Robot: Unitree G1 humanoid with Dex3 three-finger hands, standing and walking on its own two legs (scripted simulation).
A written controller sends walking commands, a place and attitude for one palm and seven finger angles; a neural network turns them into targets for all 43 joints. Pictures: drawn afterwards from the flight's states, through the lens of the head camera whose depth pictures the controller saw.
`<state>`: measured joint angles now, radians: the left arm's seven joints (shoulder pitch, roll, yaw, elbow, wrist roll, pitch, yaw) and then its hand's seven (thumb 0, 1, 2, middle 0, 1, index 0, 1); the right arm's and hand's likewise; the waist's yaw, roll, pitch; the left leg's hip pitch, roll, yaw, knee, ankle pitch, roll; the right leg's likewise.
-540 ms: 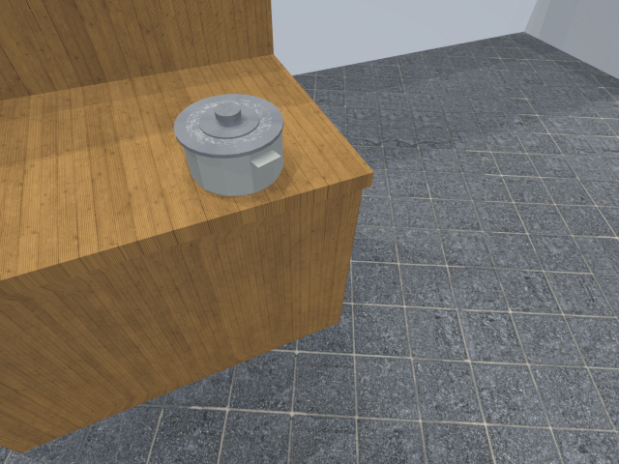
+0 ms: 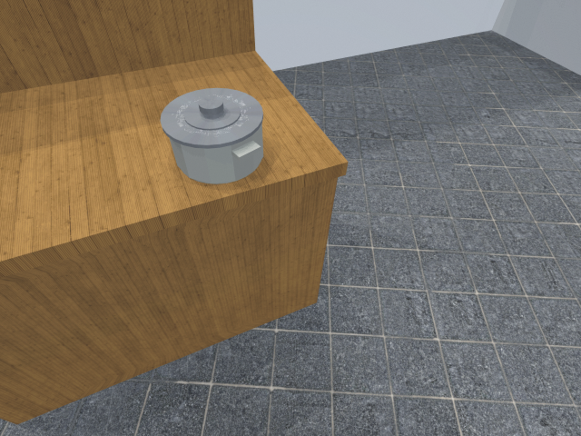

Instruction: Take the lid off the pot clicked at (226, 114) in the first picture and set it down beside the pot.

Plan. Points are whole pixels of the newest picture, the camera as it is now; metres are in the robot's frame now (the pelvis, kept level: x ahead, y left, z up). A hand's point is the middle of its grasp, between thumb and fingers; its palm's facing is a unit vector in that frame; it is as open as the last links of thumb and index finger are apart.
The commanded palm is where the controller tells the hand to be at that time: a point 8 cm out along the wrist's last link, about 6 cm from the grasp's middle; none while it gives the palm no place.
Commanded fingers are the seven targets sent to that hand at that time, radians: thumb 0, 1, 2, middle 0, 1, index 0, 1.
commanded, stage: look at it before walking up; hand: left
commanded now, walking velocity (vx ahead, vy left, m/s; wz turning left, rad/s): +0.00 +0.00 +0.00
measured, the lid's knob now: (211, 105) +0.68 +0.20 +0.09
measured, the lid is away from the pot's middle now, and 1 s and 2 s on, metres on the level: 0.00 0.00 0.00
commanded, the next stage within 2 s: turn to face it in 0.10 s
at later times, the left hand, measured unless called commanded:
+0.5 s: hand out of the picture +0.01 +0.20 -0.19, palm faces +0.15 -0.96 -0.23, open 7.4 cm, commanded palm none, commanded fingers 0.00 0.90 0.90 -0.20 -0.30 -0.20 -0.30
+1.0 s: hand out of the picture +0.03 +0.21 -0.16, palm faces +0.34 -0.90 -0.28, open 7.4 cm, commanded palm none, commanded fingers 0.00 0.90 0.90 -0.20 -0.30 -0.20 -0.30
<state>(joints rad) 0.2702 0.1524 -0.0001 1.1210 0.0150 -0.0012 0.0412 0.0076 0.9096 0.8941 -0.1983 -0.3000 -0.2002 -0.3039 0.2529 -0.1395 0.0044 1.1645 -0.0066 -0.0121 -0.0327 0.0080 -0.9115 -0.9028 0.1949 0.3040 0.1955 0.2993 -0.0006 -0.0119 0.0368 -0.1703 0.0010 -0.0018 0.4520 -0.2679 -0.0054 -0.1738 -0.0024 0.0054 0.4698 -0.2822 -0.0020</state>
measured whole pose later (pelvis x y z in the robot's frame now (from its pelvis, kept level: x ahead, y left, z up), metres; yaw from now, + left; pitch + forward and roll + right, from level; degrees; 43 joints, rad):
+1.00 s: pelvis +0.00 -0.02 +0.00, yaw +21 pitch +2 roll +1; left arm 0.13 0.23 0.05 0.91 0.01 0.05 0.02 0.01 0.91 0.89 -0.20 -0.30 -0.20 -0.30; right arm 0.23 -0.21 -0.04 0.94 -0.02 0.03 -0.02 0.01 -0.91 -0.90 0.20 0.30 0.20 0.30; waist -0.04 0.01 0.07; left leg -0.30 -0.07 -0.13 0.46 -0.19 0.00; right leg -0.35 -0.02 0.02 0.73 -0.40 0.05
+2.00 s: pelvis +0.26 -0.08 -0.01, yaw +19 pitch +1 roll +0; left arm 0.15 0.19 0.05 0.96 0.02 -0.03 0.01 0.00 0.91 0.89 -0.20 -0.30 -0.20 -0.30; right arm 0.29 -0.23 -0.06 1.09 -0.01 0.00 -0.03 0.01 -0.91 -0.90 0.20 0.30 0.20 0.30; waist -0.03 0.02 0.10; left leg -0.40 0.07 0.03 1.15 -0.51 -0.02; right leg -0.37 -0.03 -0.11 0.60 -0.24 -0.04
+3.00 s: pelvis +0.23 -0.03 +0.00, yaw +18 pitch -2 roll +0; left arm 0.31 0.15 0.00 1.10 0.01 0.01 0.03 0.01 0.91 0.89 -0.20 -0.30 -0.20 -0.30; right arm 0.30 -0.18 -0.01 1.13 -0.01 0.03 -0.02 0.01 -0.92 -0.90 0.19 0.30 0.20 0.30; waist -0.01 -0.02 0.01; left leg -0.24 0.00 0.01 0.44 -0.16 0.00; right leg -0.09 0.01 -0.02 0.45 -0.33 -0.03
